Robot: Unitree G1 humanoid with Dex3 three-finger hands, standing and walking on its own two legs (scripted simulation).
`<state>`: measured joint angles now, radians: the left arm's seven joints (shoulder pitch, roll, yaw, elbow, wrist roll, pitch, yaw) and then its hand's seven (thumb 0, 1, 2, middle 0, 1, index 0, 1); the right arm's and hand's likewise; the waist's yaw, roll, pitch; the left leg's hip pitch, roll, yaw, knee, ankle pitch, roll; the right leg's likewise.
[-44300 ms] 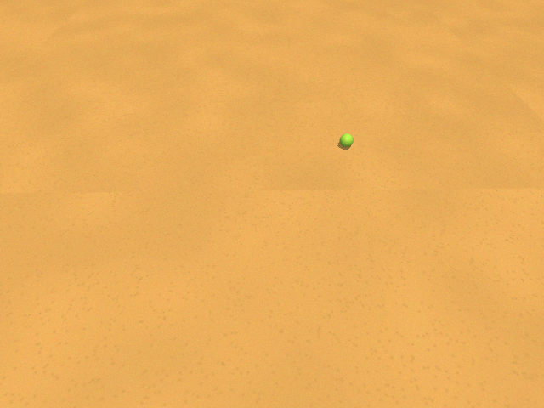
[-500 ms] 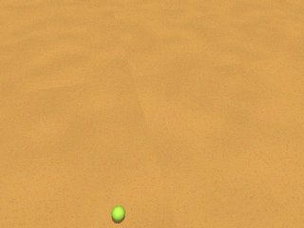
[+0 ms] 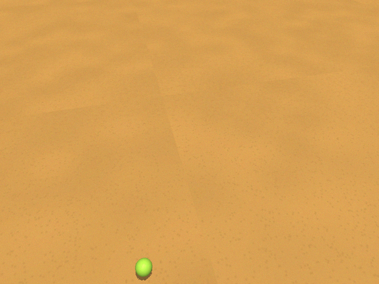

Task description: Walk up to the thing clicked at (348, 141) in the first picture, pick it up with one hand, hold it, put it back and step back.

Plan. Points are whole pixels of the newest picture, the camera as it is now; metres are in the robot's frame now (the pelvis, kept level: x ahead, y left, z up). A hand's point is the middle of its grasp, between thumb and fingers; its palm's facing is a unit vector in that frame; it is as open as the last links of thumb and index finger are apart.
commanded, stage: stand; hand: left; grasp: from above
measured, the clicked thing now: (143, 267) +0.41 +0.22 -0.74
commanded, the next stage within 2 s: step back in 0.62 s
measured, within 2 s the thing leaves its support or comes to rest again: neither
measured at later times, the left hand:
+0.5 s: hand out of the picture +0.07 +0.24 -0.16, palm faces +0.00 -0.94 -0.34, open 7.4 cm
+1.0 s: hand out of the picture +0.08 +0.31 -0.18, palm faces -0.05 -0.93 -0.36, open 7.4 cm
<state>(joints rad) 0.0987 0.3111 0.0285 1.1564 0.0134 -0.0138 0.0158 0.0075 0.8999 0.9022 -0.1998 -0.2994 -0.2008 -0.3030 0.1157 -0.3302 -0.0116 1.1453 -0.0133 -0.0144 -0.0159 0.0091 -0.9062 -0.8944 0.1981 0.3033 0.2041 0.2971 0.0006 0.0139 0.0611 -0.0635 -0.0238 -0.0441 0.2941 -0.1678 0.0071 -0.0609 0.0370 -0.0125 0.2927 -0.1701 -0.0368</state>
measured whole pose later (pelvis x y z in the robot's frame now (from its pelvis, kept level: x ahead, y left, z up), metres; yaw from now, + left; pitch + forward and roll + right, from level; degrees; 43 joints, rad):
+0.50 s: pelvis +0.00 +0.00 +0.00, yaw +0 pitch -4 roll +0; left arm 0.11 0.32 0.01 1.15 0.01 -0.02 0.01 0.01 0.90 0.90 -0.20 -0.30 -0.20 -0.30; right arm 0.12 -0.34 0.00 1.14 -0.01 -0.02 -0.01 0.01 -0.91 -0.89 0.20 0.30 0.20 0.30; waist 0.00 0.01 0.05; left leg -0.07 -0.02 -0.04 0.29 -0.16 0.00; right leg -0.07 0.04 -0.01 0.30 -0.16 -0.04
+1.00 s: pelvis -0.07 +0.05 -0.02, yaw +0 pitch -1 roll +1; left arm 0.02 0.40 0.05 0.90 0.01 0.05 0.02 0.01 0.90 0.90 -0.20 -0.30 -0.20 -0.30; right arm 0.13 -0.40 -0.06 0.99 -0.02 0.03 -0.01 0.01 -0.91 -0.89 0.20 0.30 0.20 0.30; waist -0.01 -0.07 0.21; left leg -0.19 -0.06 -0.03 0.56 -0.35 0.02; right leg -0.39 -0.04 0.05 0.63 -0.22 0.01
